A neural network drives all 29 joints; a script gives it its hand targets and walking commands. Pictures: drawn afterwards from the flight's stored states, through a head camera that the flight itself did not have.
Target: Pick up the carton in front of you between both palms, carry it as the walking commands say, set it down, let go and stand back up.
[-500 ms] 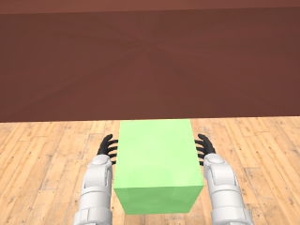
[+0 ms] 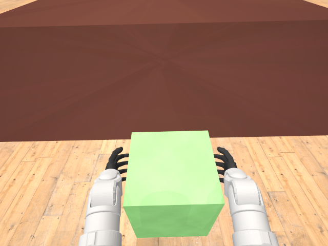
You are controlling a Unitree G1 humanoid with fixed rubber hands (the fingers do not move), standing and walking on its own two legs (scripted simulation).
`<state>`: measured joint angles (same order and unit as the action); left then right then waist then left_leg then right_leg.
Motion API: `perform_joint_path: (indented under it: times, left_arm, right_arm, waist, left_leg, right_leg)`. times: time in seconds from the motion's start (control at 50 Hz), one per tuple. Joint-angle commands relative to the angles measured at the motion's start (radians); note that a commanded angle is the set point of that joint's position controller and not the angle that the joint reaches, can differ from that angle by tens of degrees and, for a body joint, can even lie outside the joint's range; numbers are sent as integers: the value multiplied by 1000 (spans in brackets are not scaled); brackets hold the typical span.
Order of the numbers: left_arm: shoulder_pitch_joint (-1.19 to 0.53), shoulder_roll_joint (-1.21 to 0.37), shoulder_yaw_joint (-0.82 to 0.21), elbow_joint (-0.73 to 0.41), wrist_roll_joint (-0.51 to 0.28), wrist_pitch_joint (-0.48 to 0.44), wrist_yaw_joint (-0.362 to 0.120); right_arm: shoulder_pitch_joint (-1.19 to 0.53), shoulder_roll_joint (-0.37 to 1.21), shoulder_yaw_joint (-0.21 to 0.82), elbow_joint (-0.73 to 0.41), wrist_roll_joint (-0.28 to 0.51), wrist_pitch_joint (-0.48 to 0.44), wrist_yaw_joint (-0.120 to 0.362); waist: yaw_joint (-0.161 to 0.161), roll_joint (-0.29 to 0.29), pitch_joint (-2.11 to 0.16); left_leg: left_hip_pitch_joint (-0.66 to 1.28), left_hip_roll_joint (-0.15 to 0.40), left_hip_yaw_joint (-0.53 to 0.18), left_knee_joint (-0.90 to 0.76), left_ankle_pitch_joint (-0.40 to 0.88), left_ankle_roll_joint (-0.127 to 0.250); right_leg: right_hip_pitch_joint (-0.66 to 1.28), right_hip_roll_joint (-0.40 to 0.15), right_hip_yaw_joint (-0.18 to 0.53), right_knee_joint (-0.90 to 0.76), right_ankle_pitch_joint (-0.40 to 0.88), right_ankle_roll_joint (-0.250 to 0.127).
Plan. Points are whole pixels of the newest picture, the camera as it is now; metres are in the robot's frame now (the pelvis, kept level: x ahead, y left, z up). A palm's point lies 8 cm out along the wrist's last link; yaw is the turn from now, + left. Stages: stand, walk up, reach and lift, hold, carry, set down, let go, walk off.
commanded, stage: hold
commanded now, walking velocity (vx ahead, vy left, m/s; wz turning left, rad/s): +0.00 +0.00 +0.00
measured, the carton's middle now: (170, 186) +0.30 +0.00 -0.03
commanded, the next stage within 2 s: carry in 1.12 s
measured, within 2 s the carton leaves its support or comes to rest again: neither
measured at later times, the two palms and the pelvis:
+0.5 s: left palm (113, 175) +0.28 +0.15 +0.05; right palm (230, 174) +0.28 -0.15 +0.05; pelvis -0.01 +0.00 +0.00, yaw +0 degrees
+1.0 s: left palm (112, 176) +0.28 +0.15 +0.05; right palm (230, 175) +0.28 -0.15 +0.05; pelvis +0.00 +0.00 +0.00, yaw +0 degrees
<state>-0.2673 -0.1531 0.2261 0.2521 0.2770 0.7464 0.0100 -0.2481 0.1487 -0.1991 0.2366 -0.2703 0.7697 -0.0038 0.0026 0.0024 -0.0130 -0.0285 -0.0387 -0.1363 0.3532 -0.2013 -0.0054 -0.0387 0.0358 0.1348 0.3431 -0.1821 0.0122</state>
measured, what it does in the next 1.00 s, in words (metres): stands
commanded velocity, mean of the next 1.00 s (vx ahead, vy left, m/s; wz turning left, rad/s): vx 0.00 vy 0.00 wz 0.00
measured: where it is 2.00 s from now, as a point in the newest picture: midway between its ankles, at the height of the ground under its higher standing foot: outside the picture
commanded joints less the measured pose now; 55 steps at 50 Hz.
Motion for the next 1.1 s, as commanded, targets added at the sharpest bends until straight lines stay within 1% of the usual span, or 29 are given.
perform_joint_path:
  times: [0.0, 0.1, 0.28, 0.42, 0.62, 0.74, 0.88, 1.08]
  left_arm:
    - [-459, -918, -507, 9, -248, -9, -255]
    - [-522, -940, -516, 10, -257, -20, -266]
    - [-553, -938, -502, 43, -245, -27, -272]
    - [-543, -935, -500, 39, -243, -25, -271]
    - [-493, -934, -514, 4, -253, -18, -264]
    - [-469, -934, -522, -14, -259, -15, -259]
    - [-462, -935, -526, -22, -264, -13, -257]
    - [-482, -935, -521, -9, -261, -16, -260]
  right_arm:
    - [-505, 907, 499, -33, 249, -34, 242]
    - [-568, 934, 510, -31, 259, -42, 248]
    - [-598, 947, 501, 4, 254, -45, 249]
    - [-584, 945, 495, 3, 251, -44, 247]
    - [-537, 931, 504, -32, 258, -40, 244]
    - [-517, 922, 513, -53, 262, -39, 243]
    - [-511, 918, 519, -64, 264, -39, 243]
    - [-530, 922, 516, -51, 262, -41, 244]
  waist:
    - [-4, 8, -133]
    - [-4, 0, -178]
    - [-1, -3, -182]
    - [-3, -2, -189]
    - [-4, 3, -202]
    - [-2, 5, -203]
    - [-1, 6, -198]
    - [-1, 3, -190]
  left_leg:
    - [-27, -47, 64, -60, 108, -12]
    - [-28, -48, 67, -47, 100, -9]
    - [-39, -47, 72, -45, 61, -3]
    - [-26, -49, 72, -46, 95, -5]
    - [-3, -50, 66, -48, 170, -12]
    - [5, -49, 63, -48, 197, -14]
    - [6, -48, 61, -48, 197, -15]
    - [-7, -47, 64, -47, 156, -10]
  right_leg:
    - [35, 55, -67, -45, 86, -3]
    - [46, 52, -70, -32, 86, 1]
    - [43, 47, -70, -31, 55, 4]
    - [51, 48, -70, -33, 90, 5]
    - [68, 54, -67, -33, 157, 5]
    - [70, 57, -64, -34, 176, 4]
    - [66, 58, -62, -34, 172, 3]
    - [58, 55, -63, -34, 137, 2]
